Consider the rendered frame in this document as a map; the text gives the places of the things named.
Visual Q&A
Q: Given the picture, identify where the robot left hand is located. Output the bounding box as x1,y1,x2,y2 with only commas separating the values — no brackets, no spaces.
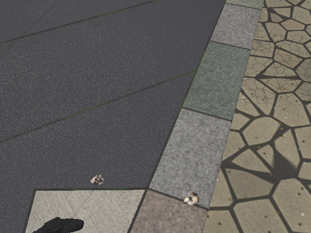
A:
32,216,85,233

